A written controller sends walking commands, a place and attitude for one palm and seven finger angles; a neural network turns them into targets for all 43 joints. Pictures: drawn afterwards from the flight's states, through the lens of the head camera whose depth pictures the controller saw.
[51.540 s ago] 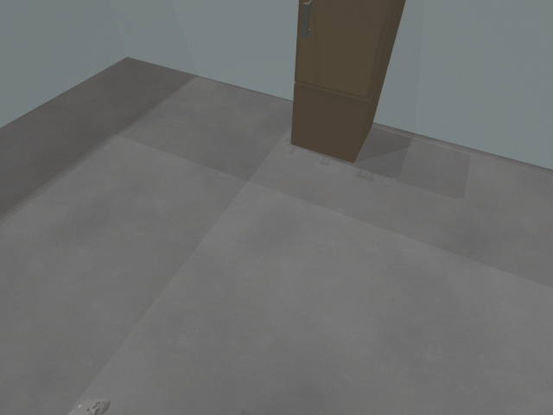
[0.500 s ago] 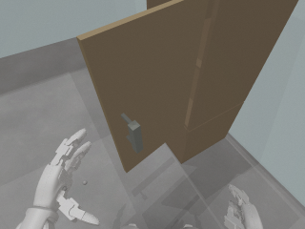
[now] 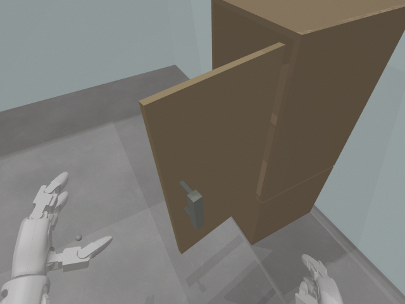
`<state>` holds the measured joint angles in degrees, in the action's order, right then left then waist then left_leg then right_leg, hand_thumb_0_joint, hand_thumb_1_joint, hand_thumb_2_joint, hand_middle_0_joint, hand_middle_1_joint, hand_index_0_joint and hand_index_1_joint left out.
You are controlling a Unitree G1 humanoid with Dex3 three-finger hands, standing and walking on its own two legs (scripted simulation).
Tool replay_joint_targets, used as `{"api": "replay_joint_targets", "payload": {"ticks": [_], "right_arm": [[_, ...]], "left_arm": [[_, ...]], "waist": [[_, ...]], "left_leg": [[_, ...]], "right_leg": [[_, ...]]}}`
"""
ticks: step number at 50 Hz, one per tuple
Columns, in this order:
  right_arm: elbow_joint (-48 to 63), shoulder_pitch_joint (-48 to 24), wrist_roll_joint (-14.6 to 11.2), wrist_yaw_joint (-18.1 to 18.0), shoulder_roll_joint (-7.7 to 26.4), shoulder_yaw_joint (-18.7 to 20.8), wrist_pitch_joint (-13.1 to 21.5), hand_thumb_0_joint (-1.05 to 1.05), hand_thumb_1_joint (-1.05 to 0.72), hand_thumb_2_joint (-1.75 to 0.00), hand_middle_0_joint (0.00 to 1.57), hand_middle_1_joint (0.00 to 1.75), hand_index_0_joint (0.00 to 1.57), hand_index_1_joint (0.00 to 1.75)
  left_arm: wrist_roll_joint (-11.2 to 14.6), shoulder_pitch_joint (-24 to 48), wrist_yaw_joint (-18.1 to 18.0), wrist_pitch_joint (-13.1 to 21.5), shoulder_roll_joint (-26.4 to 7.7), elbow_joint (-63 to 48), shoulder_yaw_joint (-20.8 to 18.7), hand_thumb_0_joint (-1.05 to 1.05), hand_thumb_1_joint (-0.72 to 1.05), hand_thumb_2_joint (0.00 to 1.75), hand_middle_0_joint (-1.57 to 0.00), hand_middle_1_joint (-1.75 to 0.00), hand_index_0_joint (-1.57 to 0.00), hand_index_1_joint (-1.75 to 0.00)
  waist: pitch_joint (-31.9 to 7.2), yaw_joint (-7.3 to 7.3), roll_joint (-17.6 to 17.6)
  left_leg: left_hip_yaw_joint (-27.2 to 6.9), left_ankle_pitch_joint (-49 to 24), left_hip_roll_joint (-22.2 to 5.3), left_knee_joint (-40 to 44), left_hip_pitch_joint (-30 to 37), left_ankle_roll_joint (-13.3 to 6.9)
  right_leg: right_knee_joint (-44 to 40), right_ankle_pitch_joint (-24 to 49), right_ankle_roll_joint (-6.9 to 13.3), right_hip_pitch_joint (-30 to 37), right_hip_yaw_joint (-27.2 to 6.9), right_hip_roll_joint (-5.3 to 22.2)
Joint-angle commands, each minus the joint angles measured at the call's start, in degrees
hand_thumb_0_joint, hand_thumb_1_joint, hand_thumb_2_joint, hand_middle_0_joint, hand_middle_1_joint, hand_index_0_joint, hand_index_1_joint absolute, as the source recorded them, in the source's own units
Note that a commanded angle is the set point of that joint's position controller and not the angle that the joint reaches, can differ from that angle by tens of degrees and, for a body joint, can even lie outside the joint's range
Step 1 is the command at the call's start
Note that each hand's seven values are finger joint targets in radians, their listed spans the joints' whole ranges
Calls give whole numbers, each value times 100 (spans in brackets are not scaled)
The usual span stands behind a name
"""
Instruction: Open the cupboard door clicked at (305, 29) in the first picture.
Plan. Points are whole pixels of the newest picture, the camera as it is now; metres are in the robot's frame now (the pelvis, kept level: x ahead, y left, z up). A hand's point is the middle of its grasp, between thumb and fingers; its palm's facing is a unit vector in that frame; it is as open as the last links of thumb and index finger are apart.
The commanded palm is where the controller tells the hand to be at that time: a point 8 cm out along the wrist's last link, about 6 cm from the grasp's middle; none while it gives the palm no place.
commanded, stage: draw the hand back to the body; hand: left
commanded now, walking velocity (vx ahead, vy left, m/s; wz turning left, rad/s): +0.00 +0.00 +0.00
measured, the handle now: (190, 204) +0.36 +0.08 -0.04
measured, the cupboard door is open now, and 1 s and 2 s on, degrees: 100 100 100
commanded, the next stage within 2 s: step back with the hand held close in 0.68 s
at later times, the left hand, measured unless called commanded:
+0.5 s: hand (37, 217) +0.19 +0.26 +0.17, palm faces +0.46 -0.78 -0.41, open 7.7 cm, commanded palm +0.14 +0.30 +0.18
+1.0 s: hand (40, 218) +0.19 +0.26 +0.17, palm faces +0.40 -0.77 -0.50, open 7.4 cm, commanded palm +0.13 +0.29 +0.19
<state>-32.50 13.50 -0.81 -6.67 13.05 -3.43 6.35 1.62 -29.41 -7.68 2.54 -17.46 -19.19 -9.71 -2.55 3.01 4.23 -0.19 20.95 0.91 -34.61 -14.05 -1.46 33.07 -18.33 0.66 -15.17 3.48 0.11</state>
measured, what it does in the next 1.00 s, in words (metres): stands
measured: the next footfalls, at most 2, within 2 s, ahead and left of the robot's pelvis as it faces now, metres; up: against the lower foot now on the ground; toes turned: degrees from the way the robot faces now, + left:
right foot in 1.94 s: -0.12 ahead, -0.11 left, +0.00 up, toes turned +6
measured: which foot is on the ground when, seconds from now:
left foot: down 0.00-1.00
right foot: down 0.00-1.00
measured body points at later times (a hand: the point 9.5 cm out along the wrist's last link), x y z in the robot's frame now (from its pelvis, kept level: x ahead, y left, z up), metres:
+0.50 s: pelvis +0.00 +0.00 +0.02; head -0.02 -0.02 +0.46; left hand +0.16 +0.30 +0.19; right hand +0.19 -0.22 -0.07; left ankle -0.03 +0.10 -0.73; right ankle -0.01 -0.11 -0.73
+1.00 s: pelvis -0.02 +0.00 +0.02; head -0.01 -0.02 +0.46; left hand +0.16 +0.30 +0.20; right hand +0.17 -0.24 -0.07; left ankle -0.03 +0.10 -0.73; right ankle -0.01 -0.11 -0.73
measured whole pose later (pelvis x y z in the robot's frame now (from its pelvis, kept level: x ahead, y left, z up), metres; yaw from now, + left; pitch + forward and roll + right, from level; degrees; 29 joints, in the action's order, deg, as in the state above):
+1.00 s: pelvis -0.02 +0.00 +0.02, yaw -1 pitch +0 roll -1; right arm -34.2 9.4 0.0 -4.9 14.3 -0.3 3.1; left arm 1.9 -29.4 -6.6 9.2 -20.9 -22.6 -22.2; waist 0.8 1.0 4.2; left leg 0.5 14.2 -0.2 -24.5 -10.1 -1.1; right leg 20.5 -9.9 1.0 -10.4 2.8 -1.2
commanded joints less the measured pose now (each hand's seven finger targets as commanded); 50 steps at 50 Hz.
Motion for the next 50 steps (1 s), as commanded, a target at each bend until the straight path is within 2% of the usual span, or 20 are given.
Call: {"api": "replay_joint_targets", "payload": {"ticks": [1,3,7,8,11,15,16,19,24,25,28,31,39,40,41,42,43,45,48,50], "right_arm": [[798,-752,53,16,559,262,396,0,-90,-90,20,30,20,30],[717,-803,64,51,568,272,378,0,-90,-90,20,30,20,30],[677,-843,85,99,552,301,352,0,-90,-90,20,30,20,30],[648,-881,92,106,562,313,356,0,-90,-90,20,30,20,30],[618,-897,88,142,555,324,340,0,-90,-90,20,30,20,30],[549,-944,90,149,557,359,334,0,-90,-90,20,30,20,30],[517,-913,97,160,559,369,325,0,-90,-90,20,30,20,30],[521,-937,80,195,594,401,270,0,-90,-90,20,30,20,30],[535,-1002,107,163,587,417,284,0,-90,-90,20,30,20,30],[523,-991,109,163,583,416,296,0,-90,-90,20,30,20,30],[480,-1017,114,155,576,403,338,0,-90,-90,20,30,20,30],[462,-1015,115,147,551,409,367,0,-90,-90,20,30,20,30],[422,-1026,109,149,553,437,396,0,-90,-90,20,30,20,30],[429,-1078,118,138,577,430,425,0,-90,-90,20,30,20,30],[613,-979,39,121,729,438,291,0,-90,-90,20,30,20,30],[532,-962,85,118,689,474,180,0,-90,-90,20,30,20,30],[602,-1022,90,135,704,488,125,0,-90,-90,20,30,20,30],[619,-971,112,140,707,513,28,0,-90,-90,20,30,20,30],[704,-949,97,103,755,557,-80,0,-90,-90,20,30,20,30],[793,-930,69,93,744,598,-165,0,-90,-90,20,30,20,30]], "left_arm": [[33,372,-52,426,-943,-1313,-827,0,41,69,-18,-30,-18,-30],[43,360,-33,443,-1044,-1228,-1021,0,48,72,-19,-30,-19,-30],[67,528,-4,505,-1136,-1465,-1257,0,62,78,-19,-30,-19,-30],[72,510,-9,511,-1238,-1428,-1390,0,65,80,-19,-30,-19,-30],[83,671,4,553,-1217,-1572,-1462,0,76,84,-19,-30,-19,-30],[125,793,-7,604,-1366,-1546,-1748,0,90,90,-20,-30,-20,-30],[109,701,10,605,-1223,-1418,-1646,0,90,90,-20,-30,-20,-30],[130,624,69,561,-984,-1143,-1401,0,90,90,-20,-30,-20,-30],[104,800,35,628,-1237,-1420,-1585,0,90,90,-20,-30,-20,-30],[89,789,28,641,-1258,-1503,-1606,0,90,90,-20,-30,-20,-30],[66,812,12,636,-1373,-1577,-1682,0,90,90,-20,-30,-20,-30],[101,723,13,637,-1281,-1423,-1658,0,90,90,-20,-30,-20,-30],[102,770,46,686,-1185,-1331,-1562,0,90,90,-20,-30,-20,-30],[94,1353,8,755,-1441,-1744,-1689,0,90,90,-20,-30,-20,-30],[62,1481,-32,951,-2053,-1721,-2355,0,90,90,-20,-30,-20,-30],[49,824,29,926,-1577,-1185,-2039,0,90,90,-20,-30,-20,-30],[40,713,51,970,-1566,-1319,-2009,0,90,90,-20,-30,-20,-30],[54,245,63,1006,-1357,-1261,-1851,0,90,90,-20,-30,-20,-30],[74,3,8,1027,-1454,-1530,-1926,0,90,90,-20,-30,-20,-30],[90,-145,-26,1004,-1568,-1609,-2055,0,90,90,-20,-30,-20,-30]], "waist": [[-276,-2,-200],[-180,36,-270],[-247,52,-5],[-220,78,-65],[-172,64,88],[-80,84,-1],[-49,65,37],[175,36,-219],[-98,85,-129],[-179,93,12],[-129,108,163],[56,98,-133],[136,76,-52],[-96,70,16],[431,-209,-226],[385,-220,-480],[362,-201,-312],[-38,-231,-226],[-548,-234,-32],[-769,-228,-188]], "left_leg": [[-71,-2168,-186,898,333,65],[-81,-2267,-197,1004,375,83],[-29,-2525,-206,1170,634,103],[-4,-2541,-203,1177,652,90],[-16,-2608,-218,1293,759,115],[7,-2455,-217,1378,810,98],[21,-2482,-214,1388,825,102],[29,-2284,-227,1469,778,74],[27,-2107,-182,1509,857,43],[23,-2204,-179,1503,880,57],[20,-2248,-167,1503,885,82],[40,-2079,-171,1530,846,61],[76,-1796,-149,1575,872,32],[50,-1813,-122,1568,938,21],[-90,-1424,-200,1366,460,-71],[-169,-1375,-181,1254,448,-70],[-129,-1396,-158,1216,413,-67],[-88,-1636,-203,1147,446,-45],[-119,-2484,-283,1154,458,2],[-107,-2839,-331,1113,456,26]], "right_leg": [[-742,1565,33,734,-59,39],[-878,1623,50,882,-64,12],[-1010,1814,40,1082,-91,23],[-1081,1884,49,1141,-107,17],[-1150,1842,38,1170,-104,8],[-1278,1804,40,1211,-124,-5],[-1285,1803,37,1197,-114,-7],[-1369,1696,20,1142,-108,-10],[-1403,1623,35,1292,-152,-2],[-1387,1668,43,1343,-158,-8],[-1423,1699,52,1355,-167,-17],[-1488,1611,30,1247,-160,-33],[-1619,1372,23,1202,-224,-29],[-1609,1428,27,1293,-247,-19],[-1860,1549,13,625,-671,189],[-1883,1506,37,572,-673,285],[-1891,1567,50,494,-689,337],[-1726,1814,43,622,-629,403],[-1314,2643,26,984,-428,355],[-1114,2932,-10,1070,-378,316]]}}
